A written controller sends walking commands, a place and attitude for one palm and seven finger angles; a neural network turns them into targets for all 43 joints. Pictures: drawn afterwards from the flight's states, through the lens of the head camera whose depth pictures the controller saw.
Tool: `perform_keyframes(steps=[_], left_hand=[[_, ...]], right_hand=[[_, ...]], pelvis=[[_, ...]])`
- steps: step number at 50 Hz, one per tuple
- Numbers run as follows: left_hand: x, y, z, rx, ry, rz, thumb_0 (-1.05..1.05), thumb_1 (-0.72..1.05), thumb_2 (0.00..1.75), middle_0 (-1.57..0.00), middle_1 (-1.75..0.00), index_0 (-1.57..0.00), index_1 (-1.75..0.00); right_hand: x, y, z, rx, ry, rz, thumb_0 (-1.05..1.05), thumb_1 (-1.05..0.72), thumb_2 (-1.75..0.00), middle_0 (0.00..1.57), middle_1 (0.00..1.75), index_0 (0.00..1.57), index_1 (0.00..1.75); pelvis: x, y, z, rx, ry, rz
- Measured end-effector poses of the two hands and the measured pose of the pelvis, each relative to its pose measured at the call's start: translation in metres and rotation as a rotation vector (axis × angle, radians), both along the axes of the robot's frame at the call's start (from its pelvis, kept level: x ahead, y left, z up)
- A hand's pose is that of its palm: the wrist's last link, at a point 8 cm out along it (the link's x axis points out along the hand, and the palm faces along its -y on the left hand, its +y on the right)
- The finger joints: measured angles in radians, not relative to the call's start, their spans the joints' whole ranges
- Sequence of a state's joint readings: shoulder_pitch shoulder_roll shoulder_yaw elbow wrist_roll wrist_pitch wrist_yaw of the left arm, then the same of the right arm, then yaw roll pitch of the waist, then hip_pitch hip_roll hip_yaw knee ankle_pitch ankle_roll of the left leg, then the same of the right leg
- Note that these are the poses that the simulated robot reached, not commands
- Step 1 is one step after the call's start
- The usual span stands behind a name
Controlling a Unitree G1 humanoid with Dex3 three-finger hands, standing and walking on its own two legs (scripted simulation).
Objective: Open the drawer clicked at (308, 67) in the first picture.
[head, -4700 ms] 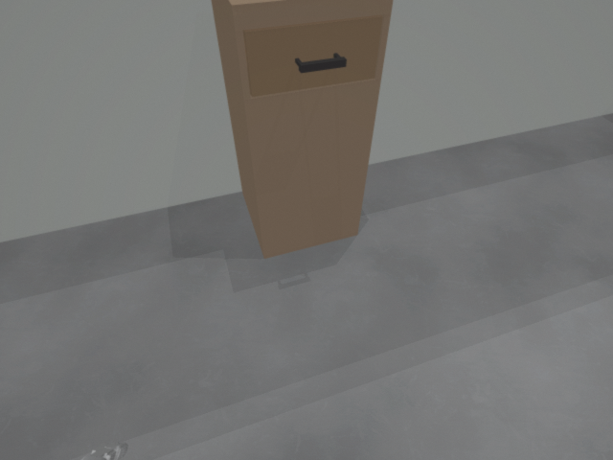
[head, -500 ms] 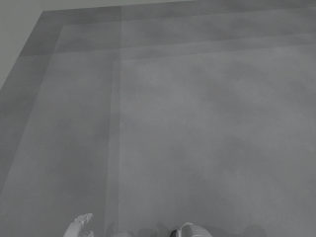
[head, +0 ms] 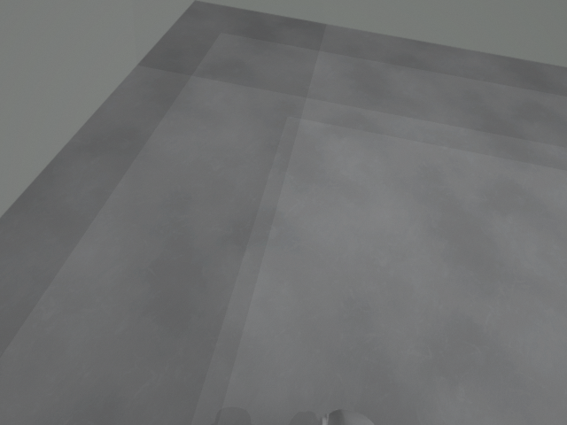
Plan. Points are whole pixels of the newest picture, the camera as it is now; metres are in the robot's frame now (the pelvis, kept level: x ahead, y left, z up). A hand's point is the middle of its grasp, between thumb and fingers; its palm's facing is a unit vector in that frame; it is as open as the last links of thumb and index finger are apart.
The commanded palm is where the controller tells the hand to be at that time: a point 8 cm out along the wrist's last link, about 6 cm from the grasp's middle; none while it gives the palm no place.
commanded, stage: turn to face it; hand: left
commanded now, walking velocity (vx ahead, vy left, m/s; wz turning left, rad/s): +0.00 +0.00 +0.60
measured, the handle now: out of the picture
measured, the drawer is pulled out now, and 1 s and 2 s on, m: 0.00 0.00 0.00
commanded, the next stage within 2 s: none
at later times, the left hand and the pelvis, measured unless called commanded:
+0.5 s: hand out of the picture +0.05 +0.15 -0.13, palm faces +0.31 -0.91 -0.27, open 7.4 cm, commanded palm none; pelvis +0.00 -0.06 +0.01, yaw +18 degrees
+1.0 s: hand out of the picture -0.11 +0.20 -0.16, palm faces +0.61 -0.75 -0.26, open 7.4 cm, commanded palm none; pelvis -0.03 -0.02 +0.01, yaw +36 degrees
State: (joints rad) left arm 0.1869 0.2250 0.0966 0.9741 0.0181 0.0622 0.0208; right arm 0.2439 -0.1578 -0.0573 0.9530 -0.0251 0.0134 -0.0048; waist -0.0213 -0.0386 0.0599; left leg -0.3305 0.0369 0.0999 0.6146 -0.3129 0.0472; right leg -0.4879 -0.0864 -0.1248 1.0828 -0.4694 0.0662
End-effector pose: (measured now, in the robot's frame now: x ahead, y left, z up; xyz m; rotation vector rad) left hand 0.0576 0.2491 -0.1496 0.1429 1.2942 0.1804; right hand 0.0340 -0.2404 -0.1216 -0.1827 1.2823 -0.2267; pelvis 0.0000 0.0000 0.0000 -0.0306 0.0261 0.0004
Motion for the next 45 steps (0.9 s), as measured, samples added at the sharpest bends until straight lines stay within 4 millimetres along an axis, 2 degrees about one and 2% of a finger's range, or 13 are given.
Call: perform_keyframes(steps=[5, 9, 13, 18, 22, 26, 30, 33, 41, 45], left_hand=[[-0.013, 0.019, 0.018, 0.045, 0.004, 0.056, 0.0, 0.92, 0.9, -0.19, -0.3, -0.2, -0.3], [-0.011, 0.018, 0.027, 0.068, -0.031, 0.091, 0.01, 0.92, 0.9, -0.19, -0.3, -0.19, -0.3], [0.0, 0.004, 0.033, 0.079, -0.093, 0.112, 0.01, 0.92, 0.9, -0.19, -0.3, -0.19, -0.3], [0.007, -0.027, 0.039, 0.1, -0.193, 0.136, 0.0, 0.91, 0.9, -0.2, -0.3, -0.2, -0.3], [-0.014, -0.049, 0.048, 0.106, -0.205, 0.181, 0.0, 0.91, 0.9, -0.2, -0.3, -0.2, -0.3], [-0.042, -0.062, 0.05, 0.098, -0.169, 0.238, 0.0, 0.91, 0.9, -0.2, -0.3, -0.2, -0.3], [-0.074, -0.067, 0.045, 0.085, -0.127, 0.305, 0.0, 0.91, 0.9, -0.2, -0.3, -0.2, -0.3], [-0.103, -0.066, 0.038, 0.073, -0.087, 0.363, 0.0, 0.91, 0.9, -0.2, -0.3, -0.2, -0.3], [-0.19, -0.041, 0.001, 0.037, 0.032, 0.54, 0.0, 0.91, 0.9, -0.2, -0.3, -0.2, -0.3], [-0.208, -0.029, 0.005, 0.04, 0.065, 0.585, 0.01, 0.91, 0.9, -0.2, -0.3, -0.2, -0.3]], right_hand=[[0.015, 0.002, 0.005, 0.009, 0.012, 0.056, 0.0, -0.91, -0.9, 0.2, 0.3, 0.2, 0.3], [0.028, -0.006, 0.005, 0.017, 0.005, 0.095, 0.0, -0.91, -0.9, 0.2, 0.3, 0.2, 0.3], [0.04, -0.021, -0.001, 0.027, -0.004, 0.132, 0.0, -0.91, -0.9, 0.2, 0.3, 0.2, 0.3], [0.062, -0.05, -0.018, 0.046, -0.023, 0.182, 0.0, -0.91, -0.9, 0.2, 0.3, 0.2, 0.3], [0.084, -0.064, -0.018, 0.046, -0.038, 0.238, 0.01, -0.91, -0.9, 0.2, 0.3, 0.2, 0.3], [0.105, -0.066, -0.009, 0.051, -0.059, 0.301, 0.01, -0.91, -0.9, 0.2, 0.3, 0.2, 0.3], [0.121, -0.057, -0.004, 0.047, -0.053, 0.373, 0.01, -0.91, -0.9, 0.19, 0.3, 0.2, 0.3], [0.133, -0.041, -0.002, 0.04, -0.045, 0.437, 0.01, -0.91, -0.9, 0.19, 0.3, 0.2, 0.3], [0.165, 0.032, 0.002, 0.014, -0.122, 0.627, 0.01, -0.91, -0.9, 0.2, 0.3, 0.2, 0.3], [0.162, 0.053, 0.013, 0.013, -0.141, 0.668, 0.0, -0.91, -0.9, 0.2, 0.3, 0.2, 0.3]], pelvis=[[0.003, 0.001, 0.01, -0.004, 0.008, 0.046], [0.004, -0.007, 0.012, 0.002, 0.005, 0.092], [0.002, -0.021, 0.01, 0.012, 0.001, 0.14], [0.0, -0.047, -0.001, 0.038, -0.001, 0.207], [-0.003, -0.058, 0.003, 0.05, -0.021, 0.272], [-0.004, -0.065, 0.009, 0.071, -0.03, 0.327], [-0.007, -0.066, 0.011, 0.078, -0.03, 0.385], [-0.01, -0.062, 0.009, 0.072, -0.025, 0.427], [-0.025, -0.034, -0.009, 0.045, -0.01, 0.534], [-0.03, -0.027, -0.001, 0.024, -0.013, 0.565]])
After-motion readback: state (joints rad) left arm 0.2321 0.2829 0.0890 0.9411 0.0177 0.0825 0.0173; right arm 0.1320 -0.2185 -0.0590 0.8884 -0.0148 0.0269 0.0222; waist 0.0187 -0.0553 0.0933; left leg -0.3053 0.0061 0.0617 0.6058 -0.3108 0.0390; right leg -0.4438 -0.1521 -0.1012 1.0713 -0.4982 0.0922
